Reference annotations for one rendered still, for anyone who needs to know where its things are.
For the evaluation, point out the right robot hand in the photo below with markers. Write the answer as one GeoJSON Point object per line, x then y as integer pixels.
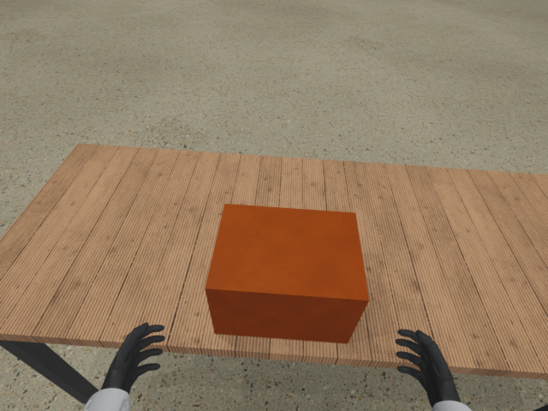
{"type": "Point", "coordinates": [435, 376]}

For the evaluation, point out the carton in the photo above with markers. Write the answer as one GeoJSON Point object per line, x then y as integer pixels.
{"type": "Point", "coordinates": [286, 273]}

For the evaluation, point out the table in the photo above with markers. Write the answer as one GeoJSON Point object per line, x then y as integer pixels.
{"type": "Point", "coordinates": [120, 236]}

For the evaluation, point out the left robot forearm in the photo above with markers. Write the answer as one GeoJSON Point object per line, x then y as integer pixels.
{"type": "Point", "coordinates": [110, 399]}

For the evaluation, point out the left robot hand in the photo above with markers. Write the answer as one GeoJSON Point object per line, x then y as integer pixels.
{"type": "Point", "coordinates": [124, 369]}

